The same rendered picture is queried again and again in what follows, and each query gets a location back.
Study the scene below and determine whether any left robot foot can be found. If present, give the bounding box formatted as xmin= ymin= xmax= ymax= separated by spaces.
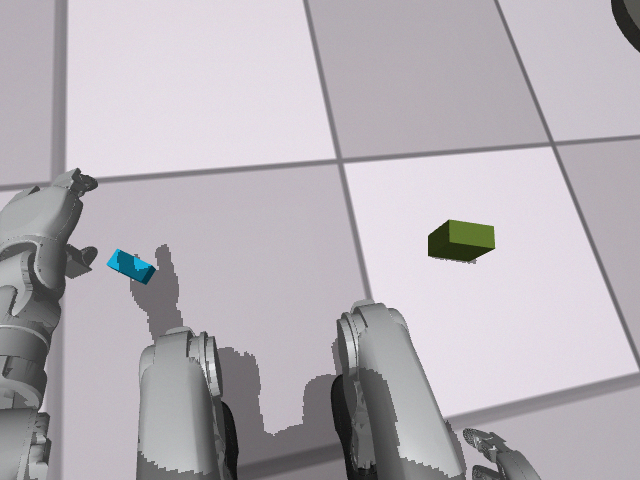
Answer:
xmin=221 ymin=401 xmax=239 ymax=480

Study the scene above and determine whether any left robot hand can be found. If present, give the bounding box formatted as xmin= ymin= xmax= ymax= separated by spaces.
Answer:
xmin=0 ymin=168 xmax=98 ymax=279

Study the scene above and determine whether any right robot foot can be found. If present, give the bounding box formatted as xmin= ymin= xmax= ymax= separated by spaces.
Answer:
xmin=331 ymin=374 xmax=378 ymax=480

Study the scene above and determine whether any right robot hand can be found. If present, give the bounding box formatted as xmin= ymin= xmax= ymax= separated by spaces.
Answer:
xmin=463 ymin=428 xmax=541 ymax=480

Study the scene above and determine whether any left robot arm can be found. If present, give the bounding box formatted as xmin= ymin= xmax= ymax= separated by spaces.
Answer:
xmin=0 ymin=235 xmax=67 ymax=480

